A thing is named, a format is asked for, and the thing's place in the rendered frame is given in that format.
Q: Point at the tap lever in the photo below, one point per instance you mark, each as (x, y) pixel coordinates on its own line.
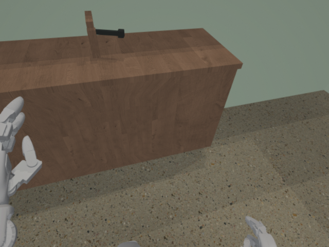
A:
(119, 32)

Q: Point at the left robot forearm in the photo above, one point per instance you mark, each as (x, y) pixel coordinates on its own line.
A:
(8, 230)

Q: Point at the right robot hand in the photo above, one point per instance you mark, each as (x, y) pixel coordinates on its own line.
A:
(264, 239)

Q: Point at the left robot hand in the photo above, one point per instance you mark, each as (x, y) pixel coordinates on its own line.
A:
(11, 120)

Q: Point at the counter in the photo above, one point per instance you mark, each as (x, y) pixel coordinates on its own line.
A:
(94, 103)

